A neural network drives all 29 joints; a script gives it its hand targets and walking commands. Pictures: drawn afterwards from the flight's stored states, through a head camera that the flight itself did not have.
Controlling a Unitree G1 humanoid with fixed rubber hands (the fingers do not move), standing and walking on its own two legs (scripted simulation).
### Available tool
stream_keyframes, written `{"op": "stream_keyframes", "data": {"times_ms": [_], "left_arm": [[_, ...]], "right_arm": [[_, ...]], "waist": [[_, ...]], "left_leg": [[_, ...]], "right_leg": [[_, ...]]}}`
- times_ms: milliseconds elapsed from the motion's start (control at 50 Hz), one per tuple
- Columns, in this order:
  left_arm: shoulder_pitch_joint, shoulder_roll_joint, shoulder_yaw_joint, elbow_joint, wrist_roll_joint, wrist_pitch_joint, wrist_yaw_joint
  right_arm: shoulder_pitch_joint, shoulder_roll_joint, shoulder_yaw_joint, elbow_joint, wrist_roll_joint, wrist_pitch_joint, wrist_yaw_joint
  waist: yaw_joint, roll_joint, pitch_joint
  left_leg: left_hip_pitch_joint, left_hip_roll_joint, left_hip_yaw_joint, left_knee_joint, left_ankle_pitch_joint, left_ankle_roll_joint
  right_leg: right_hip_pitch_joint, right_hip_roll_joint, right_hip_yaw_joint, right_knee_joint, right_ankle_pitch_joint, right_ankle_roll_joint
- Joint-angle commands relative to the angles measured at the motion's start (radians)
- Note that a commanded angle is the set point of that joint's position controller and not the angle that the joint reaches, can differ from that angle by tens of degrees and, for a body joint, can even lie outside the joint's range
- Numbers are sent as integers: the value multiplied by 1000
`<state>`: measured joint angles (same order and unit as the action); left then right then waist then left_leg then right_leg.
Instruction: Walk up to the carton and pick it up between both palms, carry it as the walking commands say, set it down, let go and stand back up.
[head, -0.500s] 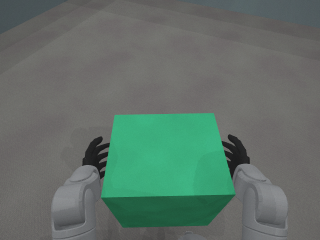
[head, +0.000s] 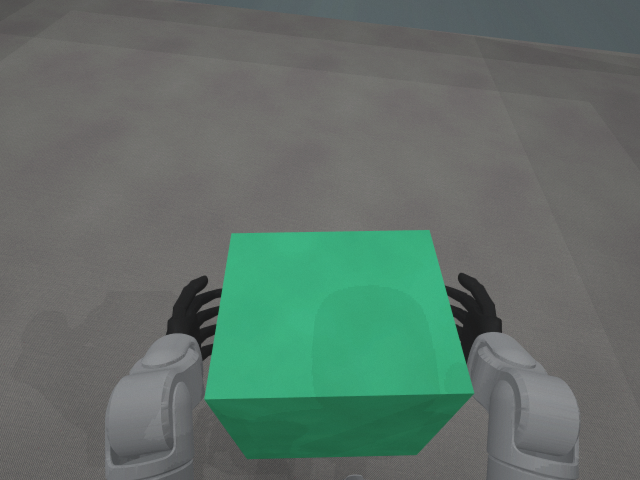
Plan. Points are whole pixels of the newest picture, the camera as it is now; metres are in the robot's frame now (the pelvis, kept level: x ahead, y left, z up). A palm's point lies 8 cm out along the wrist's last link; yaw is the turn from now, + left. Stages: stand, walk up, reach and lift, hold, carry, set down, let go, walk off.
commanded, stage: carry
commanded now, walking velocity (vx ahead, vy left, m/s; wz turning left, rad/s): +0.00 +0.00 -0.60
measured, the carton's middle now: (331, 353) +0.28 +0.00 +0.01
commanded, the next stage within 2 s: none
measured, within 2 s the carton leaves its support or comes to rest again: neither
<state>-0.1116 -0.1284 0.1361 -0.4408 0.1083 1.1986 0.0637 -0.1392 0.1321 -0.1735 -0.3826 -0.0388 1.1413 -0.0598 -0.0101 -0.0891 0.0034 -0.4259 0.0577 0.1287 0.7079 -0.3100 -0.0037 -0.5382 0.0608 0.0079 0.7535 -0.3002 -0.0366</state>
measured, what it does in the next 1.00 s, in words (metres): walks backwards, turning right: right foot, then left foot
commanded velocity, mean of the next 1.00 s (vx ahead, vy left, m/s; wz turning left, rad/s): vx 0.00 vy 0.00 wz -0.60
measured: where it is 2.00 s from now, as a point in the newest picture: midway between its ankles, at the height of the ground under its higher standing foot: outside the picture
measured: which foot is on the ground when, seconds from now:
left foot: down 0.00-0.24, up 0.26-0.60, down 0.62-0.94, up 0.96-1.00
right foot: up 0.00-0.20, down 0.22-0.66, up 0.68-0.90, down 0.92-1.00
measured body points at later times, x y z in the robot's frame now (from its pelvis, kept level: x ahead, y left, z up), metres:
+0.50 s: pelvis -0.08 -0.05 +0.00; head -0.05 -0.06 +0.45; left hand +0.23 +0.00 +0.06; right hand +0.12 -0.30 +0.07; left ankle -0.03 +0.07 -0.68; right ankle -0.04 -0.12 -0.71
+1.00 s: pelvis -0.19 -0.06 +0.00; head -0.20 -0.05 +0.45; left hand +0.12 -0.08 +0.07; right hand -0.07 -0.35 +0.07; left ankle -0.08 +0.06 -0.70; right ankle -0.22 -0.16 -0.71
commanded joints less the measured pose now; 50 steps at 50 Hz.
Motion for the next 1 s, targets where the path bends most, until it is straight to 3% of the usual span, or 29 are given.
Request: {"op": "stream_keyframes", "data": {"times_ms": [0, 80, 160, 180, 200, 220, 240, 300, 360, 480, 540, 560, 580, 600, 620, 640, 660, 680, 700, 720, 760, 780, 800, 860, 880, 900, 920, 940, 980], "left_arm": [[-545, -804, -794, -133, -412, -21, -223], [-629, -800, -805, -72, -449, 0, -238], [-495, -822, -765, 23, -427, 15, -247], [-588, -801, -755, 12, -424, 9, -257], [-491, -806, -730, 68, -404, 14, -261], [-415, -783, -717, 90, -396, 9, -270], [-445, -840, -728, 89, -403, -4, -272], [-592, -867, -743, -54, -409, -28, -241], [-500, -865, -720, -85, -378, -45, -224], [-420, -799, -711, -82, -329, -44, -193], [-503, -810, -727, -98, -360, -44, -199], [-404, -816, -720, -68, -350, -35, -201], [-413, -808, -732, -77, -358, -32, -205], [-429, -812, -745, -82, -368, -32, -206], [-481, -820, -769, -91, -378, -30, -208], [-732, -782, -785, -153, -434, -40, -216], [-524, -825, -773, -112, -412, -24, -223], [-538, -824, -785, -120, -415, -25, -231], [-583, -833, -778, -92, -425, -16, -241], [-520, -829, -773, -51, -427, -8, -254], [-631, -820, -786, -42, -453, -5, -256], [-516, -843, -778, -9, -444, 10, -253], [-661, -814, -788, -49, -456, 2, -255], [-594, -823, -767, 34, -446, 9, -252], [-543, -851, -751, 44, -421, 6, -257], [-528, -858, -739, 95, -417, 10, -262], [-484, -815, -725, 99, -404, 7, -267], [-525, -835, -731, 67, -405, -8, -266], [-571, -881, -727, 37, -408, -12, -249]], "right_arm": [[-412, 847, 783, -116, 328, 31, 224], [-474, 799, 746, -61, 288, 40, 205], [-370, 807, 715, -6, 255, 50, 209], [-446, 801, 737, -4, 248, 47, 209], [-411, 825, 730, 1, 251, 48, 209], [-384, 832, 744, -6, 248, 51, 208], [-500, 818, 773, -75, 282, 48, 218], [-541, 929, 820, -63, 373, 26, 238], [-506, 914, 838, -102, 404, 18, 239], [-420, 849, 818, -105, 382, 23, 236], [-528, 854, 831, -161, 399, 16, 230], [-410, 846, 815, -131, 373, 26, 230], [-373, 847, 808, -102, 364, 30, 230], [-359, 842, 796, -106, 351, 26, 229], [-372, 825, 774, -110, 336, 22, 234], [-583, 819, 784, -85, 355, 3, 226], [-402, 854, 760, -87, 334, 13, 221], [-390, 844, 780, -120, 324, 24, 224], [-435, 864, 772, -94, 313, 36, 224], [-415, 844, 766, -93, 291, 43, 218], [-521, 811, 761, -77, 290, 44, 210], [-379, 828, 733, -25, 273, 53, 206], [-484, 789, 741, -63, 266, 45, 205], [-454, 806, 720, 3, 265, 52, 209], [-409, 818, 720, 3, 254, 56, 217], [-439, 819, 716, 16, 256, 57, 219], [-397, 816, 727, 35, 244, 58, 220], [-471, 829, 743, -23, 262, 54, 226], [-554, 898, 790, -32, 338, 45, 236]], "waist": [[-4, 217, -355], [7, 299, -347], [-1, 344, -333], [12, 239, -343], [13, 82, -347], [15, -271, -328], [30, -302, -348], [21, -30, -380], [25, -28, -459], [31, -5, -504], [37, -45, -521], [30, -56, -531], [23, -63, -521], [4, 12, -530], [3, 207, -505], [1, 469, -413], [8, 412, -402], [14, 185, -308], [16, 97, -290], [19, 83, -300], [17, 256, -299], [7, 276, -322], [1, 291, -314], [5, 356, -327], [12, 257, -309], [15, 152, -303], [15, -94, -305], [22, -313, -326], [26, -98, -331]], "left_leg": [[256, 404, -312, -310, 422, 169], [225, 319, -97, -243, 417, 80], [228, 349, -50, -165, 396, 44], [190, 323, -1, -77, 299, -9], [86, 285, 29, 75, 222, -64], [-207, 159, 78, 264, -169, -143], [-226, 118, -9, 337, -403, -143], [-271, 84, -48, 428, -290, -129], [-229, 63, -62, 367, -195, -113], [-146, 5, -107, 154, -183, -76], [-46, -45, -76, 34, -141, -64], [-2, -50, -88, -34, -162, -59], [123, -51, -55, -136, -104, -53], [304, 8, -98, -294, -34, -33], [450, 166, -267, -402, 12, 13], [418, 427, -531, -410, 183, 169], [279, 504, -510, -380, 220, 244], [184, 424, -338, -366, 268, 189], [211, 378, -260, -327, 362, 152], [217, 344, -199, -291, 437, 118], [210, 290, -86, -246, 447, 89], [249, 303, -94, -225, 460, 86], [205, 317, -100, -246, 430, 79], [239, 337, -71, -151, 409, 42], [213, 310, -30, -78, 340, -8], [115, 265, 18, 26, 246, -60], [-123, 170, 54, 197, -16, -127], [-207, 95, 10, 296, -363, -146], [-202, 78, -35, 370, -337, -136]], "right_leg": [[-68, -85, -31, 370, -246, 32], [51, -74, -96, 159, -185, 45], [138, -44, -161, -76, -152, 46], [228, -42, -148, -214, -22, 42], [331, -127, -7, -334, 105, 16], [466, -378, 348, -355, 615, -57], [435, -413, 407, -272, 856, -162], [494, -334, 272, -233, 818, -129], [476, -312, 267, -233, 737, -153], [492, -316, 406, -308, 534, -148], [499, -292, 408, -366, 460, -77], [476, -282, 432, -386, 410, -55], [387, -233, 341, -369, 368, -47], [274, -188, 274, -294, 378, -23], [90, -119, 188, -151, 244, 11], [-86, 17, 31, 128, -141, 81], [-64, -90, 50, 372, -205, 58], [-50, -86, 26, 402, -191, 53], [-64, -91, 29, 398, -161, 58], [-53, -111, 17, 313, -168, 55], [23, -73, -55, 183, -179, 68], [21, -60, -76, 123, -193, 72], [89, -49, -106, 125, -184, 71], [163, -45, -136, -108, -132, 56], [203, -37, -132, -236, -14, 60], [285, -78, -30, -303, 68, 47], [408, -293, 298, -376, 317, -21], [390, -401, 436, -335, 593, -130], [397, -343, 358, -297, 567, -128]]}}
